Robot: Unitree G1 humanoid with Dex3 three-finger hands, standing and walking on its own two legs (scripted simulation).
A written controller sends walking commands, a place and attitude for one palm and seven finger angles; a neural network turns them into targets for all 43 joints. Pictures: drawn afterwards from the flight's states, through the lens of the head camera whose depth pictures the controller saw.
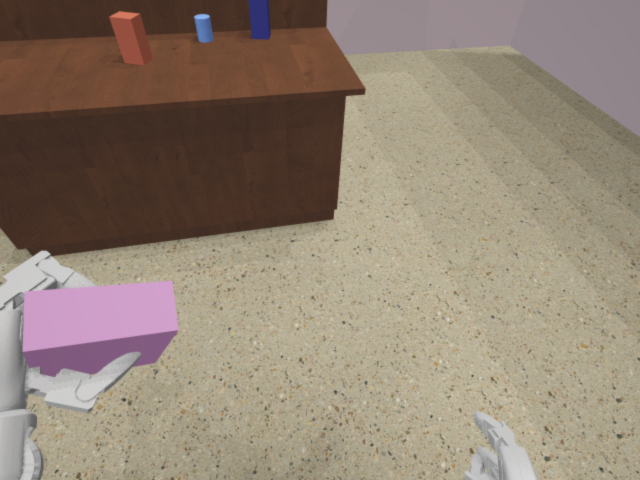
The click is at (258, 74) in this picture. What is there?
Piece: table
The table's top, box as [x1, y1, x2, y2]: [0, 27, 365, 121]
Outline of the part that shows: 365,88 326,27 272,29 270,30 271,33 268,40 252,39 250,30 212,32 214,39 206,43 200,42 197,39 196,33 146,35 153,59 144,66 123,62 115,36 0,41 0,121 364,94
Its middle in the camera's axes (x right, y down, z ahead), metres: -0.59 -0.60 +1.35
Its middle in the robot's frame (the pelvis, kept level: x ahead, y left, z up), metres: +1.38 +0.66 -0.11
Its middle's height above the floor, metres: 0.66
